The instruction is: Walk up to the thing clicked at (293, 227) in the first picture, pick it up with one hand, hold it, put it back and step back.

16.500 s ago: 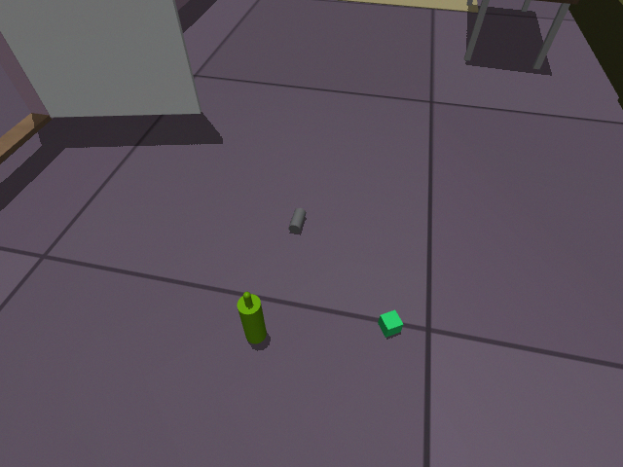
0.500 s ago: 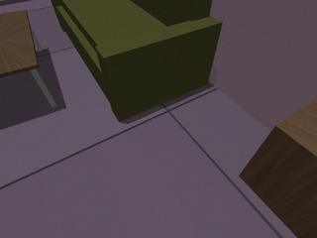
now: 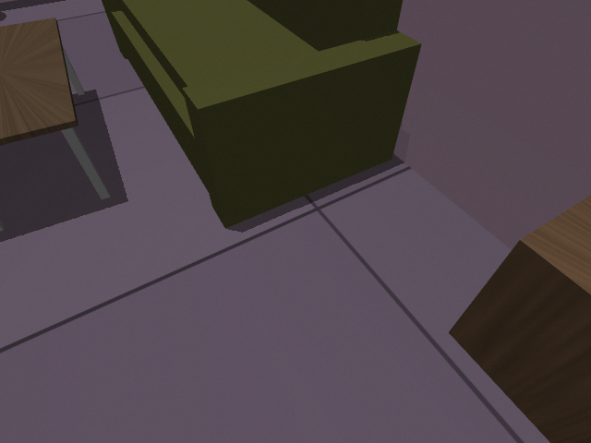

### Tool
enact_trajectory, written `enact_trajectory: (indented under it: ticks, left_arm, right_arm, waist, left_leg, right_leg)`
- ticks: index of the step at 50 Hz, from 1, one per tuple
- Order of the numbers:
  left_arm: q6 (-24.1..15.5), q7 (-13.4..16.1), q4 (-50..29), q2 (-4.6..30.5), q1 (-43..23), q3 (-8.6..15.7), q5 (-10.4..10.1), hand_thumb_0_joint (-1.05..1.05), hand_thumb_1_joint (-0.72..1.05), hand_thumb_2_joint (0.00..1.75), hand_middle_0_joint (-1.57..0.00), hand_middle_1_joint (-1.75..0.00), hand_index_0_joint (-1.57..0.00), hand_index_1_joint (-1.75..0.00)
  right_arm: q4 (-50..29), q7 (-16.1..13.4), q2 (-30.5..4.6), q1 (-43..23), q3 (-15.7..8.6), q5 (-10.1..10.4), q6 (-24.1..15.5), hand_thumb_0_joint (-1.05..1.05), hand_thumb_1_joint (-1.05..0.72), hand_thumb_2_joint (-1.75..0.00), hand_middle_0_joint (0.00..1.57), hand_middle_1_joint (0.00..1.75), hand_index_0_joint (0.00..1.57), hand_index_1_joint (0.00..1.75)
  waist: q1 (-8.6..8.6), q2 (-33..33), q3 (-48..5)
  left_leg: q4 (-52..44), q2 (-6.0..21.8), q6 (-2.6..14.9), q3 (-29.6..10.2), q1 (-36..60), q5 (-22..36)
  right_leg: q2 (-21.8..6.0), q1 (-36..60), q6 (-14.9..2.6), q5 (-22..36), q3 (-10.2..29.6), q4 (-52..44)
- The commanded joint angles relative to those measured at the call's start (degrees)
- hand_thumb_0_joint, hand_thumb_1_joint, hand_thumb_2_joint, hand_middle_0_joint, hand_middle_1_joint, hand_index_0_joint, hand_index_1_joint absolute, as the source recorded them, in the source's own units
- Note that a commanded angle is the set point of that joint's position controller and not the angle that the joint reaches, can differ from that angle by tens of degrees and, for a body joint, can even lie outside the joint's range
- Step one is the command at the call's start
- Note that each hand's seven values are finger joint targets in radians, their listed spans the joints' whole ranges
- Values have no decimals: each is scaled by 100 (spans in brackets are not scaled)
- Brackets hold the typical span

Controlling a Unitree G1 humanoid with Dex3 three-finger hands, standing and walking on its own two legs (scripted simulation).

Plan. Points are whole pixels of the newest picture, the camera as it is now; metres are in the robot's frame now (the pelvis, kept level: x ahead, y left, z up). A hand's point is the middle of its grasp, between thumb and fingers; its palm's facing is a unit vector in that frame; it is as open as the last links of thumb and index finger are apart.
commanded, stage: stand
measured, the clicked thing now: out of the picture -0.86 +1.16 -0.76
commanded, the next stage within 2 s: walk up in 0.16 s
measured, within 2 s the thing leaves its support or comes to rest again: neither
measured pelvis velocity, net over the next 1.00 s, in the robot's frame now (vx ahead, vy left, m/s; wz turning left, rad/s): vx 0.01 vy -0.08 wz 0.80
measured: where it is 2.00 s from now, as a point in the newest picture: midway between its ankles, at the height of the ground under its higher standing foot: outside the picture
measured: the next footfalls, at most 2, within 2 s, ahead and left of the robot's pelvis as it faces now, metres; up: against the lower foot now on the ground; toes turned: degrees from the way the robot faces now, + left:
left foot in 0.72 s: +0.00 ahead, +0.07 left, +0.00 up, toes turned +35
right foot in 1.08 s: +0.16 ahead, -0.12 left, +0.00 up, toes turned +51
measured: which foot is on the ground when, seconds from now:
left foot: down 0.00-0.36, up 0.38-0.70, down 0.72-1.00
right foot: down 0.00-0.76, up 0.78-1.00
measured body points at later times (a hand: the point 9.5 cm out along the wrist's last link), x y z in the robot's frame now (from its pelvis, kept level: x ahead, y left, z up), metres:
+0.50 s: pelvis -0.02 -0.06 -0.01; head +0.03 -0.06 +0.44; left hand +0.00 +0.28 -0.11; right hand +0.14 -0.35 -0.13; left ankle -0.03 +0.10 -0.69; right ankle -0.01 -0.14 -0.75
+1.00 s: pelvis +0.01 -0.08 -0.01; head +0.02 -0.04 +0.43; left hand -0.13 +0.22 -0.13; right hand +0.31 -0.22 -0.10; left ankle -0.04 +0.05 -0.75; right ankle +0.13 -0.17 -0.72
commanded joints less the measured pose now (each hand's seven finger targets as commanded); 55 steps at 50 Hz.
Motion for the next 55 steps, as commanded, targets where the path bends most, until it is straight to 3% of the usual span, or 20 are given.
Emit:
enact_trajectory:
  ticks: [1, 7, 9, 13, 16, 18, 21, 25, 29, 35, 36, 37, 38, 39, 43, 49, 52, 53, 54, 55]
  left_arm:
    - [-102, 98, -334, 1228, -235, 227, -7, 0, 90, 90, -20, -30, -20, -30]
    - [-95, 100, -335, 1232, -204, 229, -20, 0, 90, 90, -20, -30, -20, -30]
    - [155, 27, -845, 1485, -644, 628, -74, 0, 90, 90, -20, -30, -20, -30]
    - [296, -19, -1224, 994, -160, 585, -38, 0, 90, 90, -20, -30, -20, -30]
    - [276, -44, -1378, 1161, 163, 671, 12, 0, 90, 90, -20, -30, -20, -30]
    - [246, -1, -1412, 1795, 526, 860, 180, 0, 90, 90, -20, -30, -20, -30]
    - [295, -97, -2100, 1690, -886, 845, 253, 0, 90, 90, -20, -30, -20, -30]
    - [170, -71, -2105, 1204, -774, 702, 204, 0, 90, 90, -20, -30, -20, -30]
    - [150, -129, -2202, 1411, 17, 757, 177, 0, 90, 90, -20, -30, -20, -30]
    - [229, -192, -2499, 1612, -113, 763, 172, 0, 90, 90, -20, -30, -20, -30]
    - [237, -194, -2530, 1462, 22, 707, 145, 0, 90, 90, -20, -30, -20, -30]
    - [245, -201, -2584, 1144, 279, 648, 81, 0, 90, 90, -20, -30, -20, -30]
    - [246, -231, -2744, 921, 187, 596, 81, 0, 90, 90, -20, -30, -20, -30]
    - [174, -223, -2841, 1307, -193, 709, 84, 0, 90, 90, -20, -30, -20, -30]
    - [122, -238, -2535, 1388, 436, 726, 25, 0, 90, 90, -20, -30, -20, -30]
    - [53, 22, -2548, 1244, 554, 725, -46, 0, 90, 90, -20, -30, -20, -30]
    - [-37, 163, -2390, 1257, 1083, 796, -55, 0, 90, 90, -20, -30, -20, -30]
    - [-58, 206, -2312, 1506, 1335, 892, -21, 0, 90, 90, -20, -30, -20, -30]
    - [-86, 221, -2380, 2047, 1397, 989, 63, 0, 90, 90, -20, -30, -20, -30]
    - [-83, 244, -2636, 2214, 667, 1013, 160, 0, 90, 90, -20, -30, -20, -30]
  right_arm:
    - [-327, -108, -1233, -260, -193, -9, -97, 0, -90, -90, 20, 30, 20, 30]
    - [-320, -118, -1226, -210, -173, 5, -107, 0, -90, -90, 20, 30, 20, 30]
    - [-618, -140, -1703, 295, -465, -16, 43, 0, -90, -90, 20, 30, 20, 30]
    - [-1061, -199, -1951, 164, -728, -121, 89, 0, -90, -90, 20, 30, 20, 30]
    - [-1468, -281, -1602, -295, -706, -117, 118, 0, -90, -90, 20, 30, 20, 30]
    - [-1813, -254, -961, -555, -514, -34, 124, 0, -90, -90, 20, 30, 20, 30]
    - [-1739, -210, -1260, 507, -659, -134, 230, 0, -90, -90, 20, 30, 20, 30]
    - [-1769, 81, -1099, 825, -577, -103, 236, 0, -90, -90, 20, 30, 20, 30]
    - [-2124, 162, -1007, 431, -473, -75, 233, 0, -90, -90, 20, 30, 20, 30]
    - [-2223, 111, -1155, 1038, -665, -74, 195, 0, -90, -90, 20, 30, 20, 30]
    - [-2173, 52, -1268, 1349, -728, -119, 172, 0, -90, -90, 20, 30, 20, 30]
    - [-2285, -22, -1691, 1406, -848, -167, 153, 0, -90, -90, 20, 30, 20, 30]
    - [-2487, -72, -2166, 1287, -940, -217, 145, 0, -90, -90, 20, 30, 20, 30]
    - [-2546, -83, -2311, 1212, -997, -134, 129, 0, -90, -90, 20, 30, 20, 30]
    - [-2963, -66, -1583, 497, -727, -95, 166, 0, -90, -90, 20, 30, 20, 30]
    - [-3283, 132, -1672, 613, -866, -303, 262, 0, -90, -90, 20, 30, 20, 30]
    - [-3553, 178, -1539, 233, -821, -255, 290, 0, -90, -90, 20, 30, 20, 30]
    - [-3622, 177, -1265, 180, -734, -211, 293, 0, -90, -90, 20, 30, 20, 30]
    - [-3643, 165, -959, 414, -672, -183, 306, 0, -90, -90, 20, 30, 20, 30]
    - [-3452, 123, -1094, 876, -710, -248, 340, 0, -90, -90, 20, 30, 20, 30]
  waist:
    - [14, 43, -460]
    - [20, 70, -381]
    - [-12, 182, 167]
    - [118, 1343, -385]
    - [524, 957, -961]
    - [910, -1048, -976]
    - [198, -1225, -566]
    - [27, -1030, -202]
    - [456, -954, -314]
    - [11, -418, -260]
    - [-144, 132, -584]
    - [-173, 1438, -674]
    - [-102, 1775, -536]
    - [-186, 1557, -321]
    - [182, 850, -182]
    - [9, 1279, -286]
    - [394, 861, -672]
    - [646, 159, -776]
    - [657, -1336, -761]
    - [303, -1210, -518]
  left_leg:
    - [-309, 548, 232, -382, 90, 634]
    - [-380, 542, 199, -398, 48, 635]
    - [-200, 684, 657, -1585, -1175, 2226]
    - [-446, 1427, 1329, -2938, -135, 2083]
    - [382, 712, 908, -2096, -572, 1458]
    - [1834, -714, 274, -433, -2599, -693]
    - [3625, -143, 167, -167, -2210, -1949]
    - [3256, -97, 264, 44, -2298, -927]
    - [2374, -32, 261, 324, -2185, -956]
    - [1064, -258, 402, 794, -409, -676]
    - [682, -317, 610, 486, 329, -654]
    - [-74, 476, 1129, -1209, 905, -703]
    - [-224, 1560, 1817, -3468, 1184, -311]
    - [-603, 2029, 2249, -4332, 337, -593]
    - [-204, 666, 1348, -1868, -119, -542]
    - [108, 287, 1260, -2145, -1220, 680]
    - [776, -130, 923, -2109, -1726, 156]
    - [1292, -464, 680, -1895, -2437, -765]
    - [2556, -1036, 377, -1076, -3051, -1785]
    - [3512, -678, 87, -929, -3113, -1948]
  right_leg:
    - [-592, 133, -205, 578, 489, -331]
    - [-572, 156, -190, 559, 471, -315]
    - [75, 268, -193, -164, -98, 1004]
    - [285, -889, -186, -1944, 427, 2017]
    - [20, -40, -491, -1181, 734, 1133]
    - [-1463, 1471, -951, -257, 1859, -329]
    - [-2343, -165, -1783, -1066, 2018, -745]
    - [-1031, 409, -1036, 847, 449, 30]
    - [-1269, 1089, -1119, 1590, 26, 283]
    - [-1536, -322, -825, 424, -546, 1191]
    - [-1267, -675, -587, 235, -800, 2141]
    - [-474, -1611, -201, -948, -1223, 3594]
    - [367, -3023, 89, -2757, -699, 4227]
    - [-73, -2551, -101, -2863, 585, 4533]
    - [-144, -2161, -122, -1774, 332, 3587]
    - [446, -938, -21, -1569, -117, 2404]
    - [532, 180, -175, -440, -47, 876]
    - [133, 931, -329, -391, 385, 286]
    - [-1337, 1141, -645, -1171, 1944, -562]
    - [-2465, 287, -1129, -1864, 2761, -809]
